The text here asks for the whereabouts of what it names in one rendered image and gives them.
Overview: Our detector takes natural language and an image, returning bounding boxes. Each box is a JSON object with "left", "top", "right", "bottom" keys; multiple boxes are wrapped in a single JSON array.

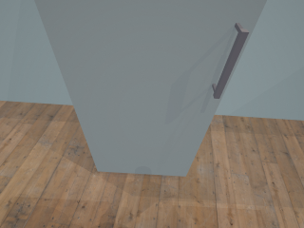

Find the fridge door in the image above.
[{"left": 34, "top": 0, "right": 267, "bottom": 177}]

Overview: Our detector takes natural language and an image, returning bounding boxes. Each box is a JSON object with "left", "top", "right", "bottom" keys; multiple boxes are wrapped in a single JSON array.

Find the handle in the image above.
[{"left": 212, "top": 23, "right": 249, "bottom": 99}]

